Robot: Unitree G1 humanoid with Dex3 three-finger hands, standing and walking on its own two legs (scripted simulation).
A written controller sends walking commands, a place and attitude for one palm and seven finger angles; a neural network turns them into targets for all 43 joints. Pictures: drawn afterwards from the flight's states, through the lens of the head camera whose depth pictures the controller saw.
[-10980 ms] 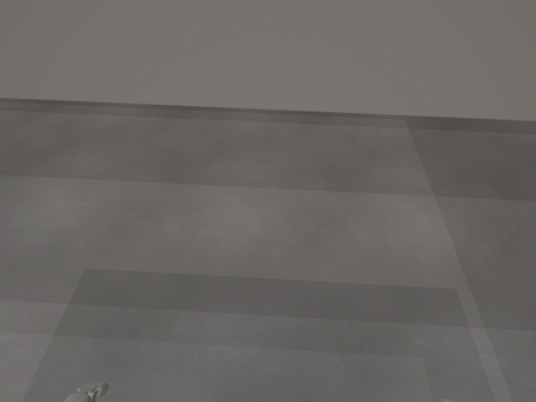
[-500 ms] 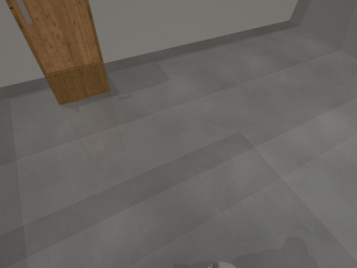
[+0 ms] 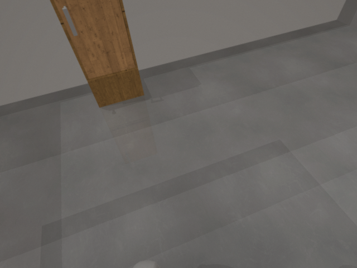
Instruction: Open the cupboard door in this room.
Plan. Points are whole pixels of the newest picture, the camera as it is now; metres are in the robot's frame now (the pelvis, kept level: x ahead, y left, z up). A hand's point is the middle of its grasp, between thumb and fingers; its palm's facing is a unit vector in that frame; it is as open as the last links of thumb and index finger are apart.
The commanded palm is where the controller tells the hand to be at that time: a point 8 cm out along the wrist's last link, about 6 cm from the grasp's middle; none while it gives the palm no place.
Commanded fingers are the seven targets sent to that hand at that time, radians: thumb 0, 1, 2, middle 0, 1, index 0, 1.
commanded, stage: turn or walk to find it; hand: left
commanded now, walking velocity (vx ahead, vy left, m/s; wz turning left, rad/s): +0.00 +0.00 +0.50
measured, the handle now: (70, 20) +1.41 +0.73 -0.04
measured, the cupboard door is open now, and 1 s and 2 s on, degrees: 0 0 0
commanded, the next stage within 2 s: stand and wait in 1.32 s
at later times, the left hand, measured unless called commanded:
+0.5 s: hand out of the picture -0.01 +0.27 -0.17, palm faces +0.26 -0.94 -0.23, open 7.4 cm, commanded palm none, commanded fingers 0.00 0.90 0.90 -0.20 -0.30 -0.20 -0.30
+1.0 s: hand out of the picture -0.02 +0.15 -0.15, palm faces +0.46 -0.87 -0.21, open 7.4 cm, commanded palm none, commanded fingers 0.00 0.90 0.90 -0.20 -0.30 -0.20 -0.30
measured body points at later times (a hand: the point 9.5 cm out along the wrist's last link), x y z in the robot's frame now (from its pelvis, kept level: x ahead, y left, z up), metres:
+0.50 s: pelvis -0.02 +0.05 +0.00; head -0.01 +0.07 +0.45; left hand -0.02 +0.32 -0.15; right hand +0.11 -0.17 -0.13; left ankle -0.05 +0.15 -0.74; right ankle -0.01 -0.09 -0.67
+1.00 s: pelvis +0.10 +0.03 +0.01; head +0.12 +0.00 +0.45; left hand -0.04 +0.20 -0.14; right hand +0.21 -0.19 -0.16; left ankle +0.09 +0.21 -0.65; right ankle +0.07 -0.07 -0.74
